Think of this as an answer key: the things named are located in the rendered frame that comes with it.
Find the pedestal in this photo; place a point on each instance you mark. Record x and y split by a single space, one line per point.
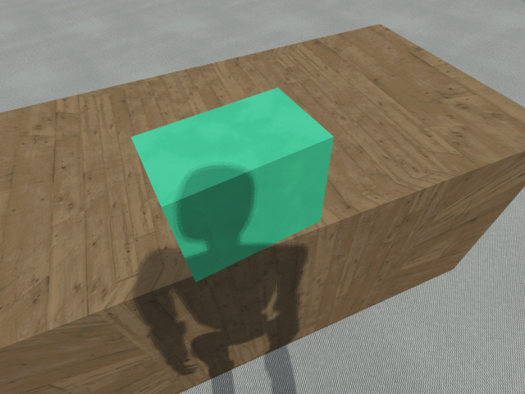
95 294

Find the carton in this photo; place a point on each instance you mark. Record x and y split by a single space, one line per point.
236 179

